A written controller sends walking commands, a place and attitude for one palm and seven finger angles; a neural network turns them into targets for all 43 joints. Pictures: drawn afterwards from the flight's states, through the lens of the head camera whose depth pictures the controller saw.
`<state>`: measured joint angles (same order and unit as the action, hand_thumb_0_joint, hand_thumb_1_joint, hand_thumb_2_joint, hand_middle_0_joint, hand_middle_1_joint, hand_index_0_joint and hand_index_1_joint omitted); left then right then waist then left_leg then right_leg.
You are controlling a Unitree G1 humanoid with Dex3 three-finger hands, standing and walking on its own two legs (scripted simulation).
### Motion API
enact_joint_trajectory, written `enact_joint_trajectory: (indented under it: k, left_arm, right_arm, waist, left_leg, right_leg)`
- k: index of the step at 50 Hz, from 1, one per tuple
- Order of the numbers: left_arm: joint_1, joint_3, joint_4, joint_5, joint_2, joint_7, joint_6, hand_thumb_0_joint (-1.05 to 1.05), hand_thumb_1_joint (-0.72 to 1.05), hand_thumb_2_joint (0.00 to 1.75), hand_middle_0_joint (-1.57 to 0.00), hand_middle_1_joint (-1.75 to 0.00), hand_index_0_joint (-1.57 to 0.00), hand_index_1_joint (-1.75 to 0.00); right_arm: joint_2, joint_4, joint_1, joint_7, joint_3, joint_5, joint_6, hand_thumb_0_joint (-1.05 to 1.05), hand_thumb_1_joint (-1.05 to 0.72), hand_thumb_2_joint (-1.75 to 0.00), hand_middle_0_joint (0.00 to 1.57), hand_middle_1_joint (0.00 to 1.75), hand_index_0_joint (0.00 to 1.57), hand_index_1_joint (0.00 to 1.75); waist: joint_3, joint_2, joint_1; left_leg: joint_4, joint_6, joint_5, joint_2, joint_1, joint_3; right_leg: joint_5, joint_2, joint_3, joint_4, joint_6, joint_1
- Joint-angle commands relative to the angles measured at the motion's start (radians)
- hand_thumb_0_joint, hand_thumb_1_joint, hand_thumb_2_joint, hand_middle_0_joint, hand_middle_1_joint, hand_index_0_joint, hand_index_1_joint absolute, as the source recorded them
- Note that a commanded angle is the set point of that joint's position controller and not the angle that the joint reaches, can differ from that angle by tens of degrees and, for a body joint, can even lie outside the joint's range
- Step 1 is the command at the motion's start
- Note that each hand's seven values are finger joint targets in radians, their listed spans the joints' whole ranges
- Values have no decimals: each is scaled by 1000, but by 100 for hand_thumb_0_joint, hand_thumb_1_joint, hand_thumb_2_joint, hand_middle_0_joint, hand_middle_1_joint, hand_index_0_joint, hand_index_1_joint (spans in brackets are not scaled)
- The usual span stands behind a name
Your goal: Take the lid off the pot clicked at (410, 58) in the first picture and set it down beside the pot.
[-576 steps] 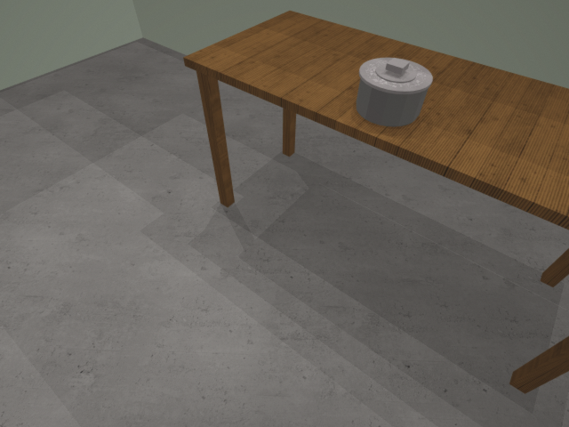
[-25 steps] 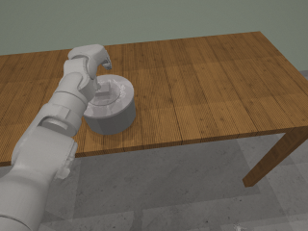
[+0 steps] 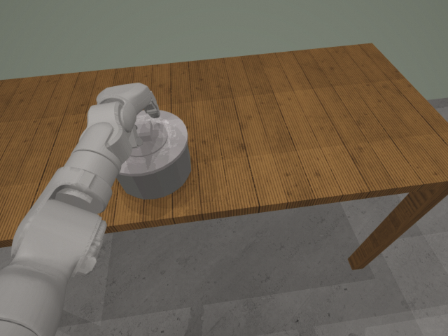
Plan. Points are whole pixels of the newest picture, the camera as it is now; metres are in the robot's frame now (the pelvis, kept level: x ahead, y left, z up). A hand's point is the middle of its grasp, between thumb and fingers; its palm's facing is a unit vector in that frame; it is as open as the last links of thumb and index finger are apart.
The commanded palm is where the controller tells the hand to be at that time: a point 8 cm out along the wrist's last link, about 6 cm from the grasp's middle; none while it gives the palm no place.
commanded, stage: lower the open fingers around the knob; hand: left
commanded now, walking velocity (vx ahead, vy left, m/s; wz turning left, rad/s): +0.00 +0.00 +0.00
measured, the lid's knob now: (140, 131) +0.50 +0.16 +0.08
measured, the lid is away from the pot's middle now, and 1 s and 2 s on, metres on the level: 0.00 0.00 0.00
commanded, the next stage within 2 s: close the fingers and squeeze the knob in 0.62 s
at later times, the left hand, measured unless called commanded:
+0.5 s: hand (132, 132) +0.47 +0.16 +0.11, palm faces -0.35 -0.09 -0.93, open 10.3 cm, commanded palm +0.46 +0.16 +0.16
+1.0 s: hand (131, 134) +0.47 +0.16 +0.11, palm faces -0.34 -0.08 -0.94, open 10.0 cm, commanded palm +0.47 +0.16 +0.16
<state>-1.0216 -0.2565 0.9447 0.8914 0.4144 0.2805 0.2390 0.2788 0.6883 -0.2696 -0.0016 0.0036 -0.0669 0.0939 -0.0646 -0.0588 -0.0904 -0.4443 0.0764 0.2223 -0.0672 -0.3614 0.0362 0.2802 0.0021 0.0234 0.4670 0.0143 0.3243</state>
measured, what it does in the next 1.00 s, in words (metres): stands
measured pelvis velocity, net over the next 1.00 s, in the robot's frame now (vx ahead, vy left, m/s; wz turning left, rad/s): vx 0.00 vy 0.01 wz -0.01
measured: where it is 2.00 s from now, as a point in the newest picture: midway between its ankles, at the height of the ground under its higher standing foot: outside the picture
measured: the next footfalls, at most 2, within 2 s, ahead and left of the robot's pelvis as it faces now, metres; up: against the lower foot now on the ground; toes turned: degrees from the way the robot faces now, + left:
none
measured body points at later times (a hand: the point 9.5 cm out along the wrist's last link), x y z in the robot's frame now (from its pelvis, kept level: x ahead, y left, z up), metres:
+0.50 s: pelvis +0.00 +0.00 +0.00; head +0.04 -0.02 +0.45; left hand +0.48 +0.16 +0.16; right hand +0.07 -0.27 -0.13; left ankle -0.01 +0.07 -0.74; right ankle -0.04 -0.11 -0.74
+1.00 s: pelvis +0.00 +0.01 +0.00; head +0.04 -0.01 +0.45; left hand +0.48 +0.17 +0.16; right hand +0.05 -0.25 -0.14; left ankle -0.01 +0.07 -0.74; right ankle -0.04 -0.11 -0.74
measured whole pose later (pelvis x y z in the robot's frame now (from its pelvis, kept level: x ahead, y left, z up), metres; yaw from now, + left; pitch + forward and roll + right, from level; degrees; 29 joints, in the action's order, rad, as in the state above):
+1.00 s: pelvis +0.00 +0.01 +0.00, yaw +0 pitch +9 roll +0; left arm -1.05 -0.27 1.05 0.89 0.41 0.24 0.22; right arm 0.27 0.71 -0.29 -0.01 0.00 -0.07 0.11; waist -0.08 -0.06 -0.10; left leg -0.48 0.09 0.23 -0.07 -0.41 0.04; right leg 0.28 0.00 0.02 0.49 0.00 0.37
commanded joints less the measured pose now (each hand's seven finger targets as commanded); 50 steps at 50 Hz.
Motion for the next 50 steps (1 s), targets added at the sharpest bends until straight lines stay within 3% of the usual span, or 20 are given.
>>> enact_joint_trajectory:
  k: [1,3,4,5,7,11,13,18,21,24,27,31,34,36,37,38,44,45,46,50]
  left_arm:
    - [-486,43,-161,15,175,-48,19,0,-34,148,-83,-8,-83,-8]
    - [-438,64,-112,11,201,-46,28,0,-34,148,-83,-8,-83,-8]
    - [-457,38,-131,-1,165,-40,24,0,-34,148,-83,-8,-83,-8]
    - [-469,35,-121,-1,172,-38,27,0,-34,148,-83,-8,-83,-8]
    - [-560,30,-155,5,188,-41,24,0,-34,148,-83,-8,-83,-8]
    - [-512,34,-122,17,190,-39,8,0,-34,148,-83,-8,-83,-8]
    - [-496,19,-84,14,172,-38,7,0,-34,148,-83,-8,-83,-8]
    - [-508,59,-54,16,231,-42,6,0,-34,148,-83,-8,-83,-8]
    - [-525,53,-93,14,221,-39,-6,0,-34,148,-83,-8,-83,-8]
    - [-465,40,-44,9,190,-30,-12,0,-34,148,-83,-8,-83,-8]
    - [-481,74,-46,11,251,-36,-10,0,-34,148,-83,-8,-83,-8]
    - [-489,27,-31,15,198,-31,-8,0,-34,148,-83,-8,-83,-8]
    - [-513,80,-116,9,245,-33,-32,0,-34,148,-83,-8,-83,-8]
    - [-509,30,-83,9,190,-34,-30,0,-34,148,-83,-8,-83,-8]
    - [-498,13,-53,9,164,-34,-24,0,-14,104,-54,-60,-54,-60]
    - [-531,38,-84,15,203,-40,-25,0,-13,104,-54,-62,-54,-62]
    - [-544,31,-66,4,166,-55,-25,0,-8,104,-54,-75,-54,-75]
    - [-573,50,-98,8,202,-62,-28,0,-7,104,-54,-76,-54,-76]
    - [-588,29,-120,10,176,-66,-32,0,-6,104,-54,-78,-54,-78]
    - [-526,46,-26,11,186,-72,-11,0,-1,103,-55,-84,-55,-84]
  right_arm:
    - [126,-93,6,5,-39,-4,-23,0,-90,-90,20,30,20,30]
    - [131,-97,17,4,-33,-8,-14,0,-90,-90,20,30,20,30]
    - [132,-101,25,2,-33,-7,-11,0,-90,-90,20,30,20,30]
    - [131,-95,20,-1,-33,-8,-6,0,-90,-90,20,30,20,30]
    - [132,-87,19,-7,-33,-11,-4,0,-90,-90,20,30,20,30]
    - [129,-91,18,-11,-29,-9,-5,0,-90,-90,20,30,20,30]
    - [129,-88,18,-13,-25,-11,1,0,-90,-90,20,30,20,30]
    - [133,-85,4,-25,-24,-12,1,0,-90,-90,20,30,20,30]
    - [133,-89,4,-23,-29,-11,-1,0,-90,-90,20,30,20,30]
    - [134,-93,0,-22,-30,-11,-2,0,-90,-90,20,30,20,30]
    - [141,-89,-9,-25,-30,-11,3,0,-90,-90,20,30,20,30]
    - [141,-82,-17,-25,-31,-15,2,0,-90,-90,20,30,20,30]
    - [140,-95,-16,-22,-37,-8,-8,0,-90,-90,20,30,20,30]
    - [138,-84,-23,-22,-38,-10,-5,0,-90,-90,20,30,20,30]
    - [135,-77,-30,-20,-41,-9,-4,0,-90,-90,20,30,20,30]
    - [140,-74,-31,-18,-41,-12,-3,0,-90,-90,20,30,20,30]
    - [139,-65,-39,-17,-44,-6,-14,0,-90,-90,20,30,20,30]
    - [142,-64,-39,-15,-44,-5,-14,0,-90,-90,20,30,20,30]
    - [135,-70,-34,-14,-42,-5,-20,0,-90,-90,20,30,20,30]
    - [141,-58,-42,-16,-40,-4,-14,0,-90,-90,20,30,20,30]
  waist:
    - [-399,62,0]
    - [-377,100,6]
    - [-369,78,-1]
    - [-364,103,-8]
    - [-365,95,-23]
    - [-383,53,-15]
    - [-354,68,-20]
    - [-354,95,-21]
    - [-382,63,-20]
    - [-359,83,-20]
    - [-349,74,-17]
    - [-335,78,-29]
    - [-408,36,-12]
    - [-394,39,-30]
    - [-356,45,-33]
    - [-366,55,-30]
    - [-368,61,-33]
    - [-388,35,-29]
    - [-418,14,-29]
    - [-356,70,-28]
  left_leg:
    - [-42,3,-462,38,323,-91]
    - [-35,6,-404,33,278,-80]
    - [-37,8,-408,29,269,-74]
    - [-37,12,-376,28,263,-71]
    - [-35,14,-342,27,264,-72]
    - [-39,11,-355,25,279,-76]
    - [-34,9,-327,27,257,-75]
    - [-34,16,-304,25,222,-62]
    - [-38,15,-326,28,246,-64]
    - [-44,16,-348,28,229,-67]
    - [-33,16,-304,30,213,-58]
    - [-30,15,-291,32,222,-61]
    - [-41,15,-371,36,275,-76]
    - [-42,12,-357,38,293,-79]
    - [-41,12,-331,40,276,-77]
    - [-35,10,-326,43,279,-82]
    - [-36,6,-340,46,290,-92]
    - [-34,2,-339,51,306,-94]
    - [-35,-1,-363,47,335,-103]
    - [-31,1,-332,48,273,-88]
  right_leg:
    - [-411,18,4,-14,17,-20]
    - [-406,17,2,-14,16,-42]
    - [-423,13,-1,-17,18,-36]
    - [-416,13,-2,-18,14,-43]
    - [-404,13,-4,-22,14,-33]
    - [-390,13,-6,-17,18,-21]
    - [-368,14,-2,-19,18,-7]
    - [-396,13,-13,-23,16,-41]
    - [-402,12,-14,-21,16,-39]
    - [-405,15,-11,-22,18,-27]
    - [-391,14,-12,-24,15,-45]
    - [-357,19,-7,-27,15,-3]
    - [-387,16,-12,-21,21,-22]
    - [-357,21,-4,-22,17,17]
    - [-330,23,3,-25,17,37]
    - [-325,24,1,-26,18,35]
    - [-306,27,7,-24,22,64]
    - [-302,25,7,-18,22,57]
    - [-301,27,6,-15,22,61]
    - [-307,26,6,-21,21,54]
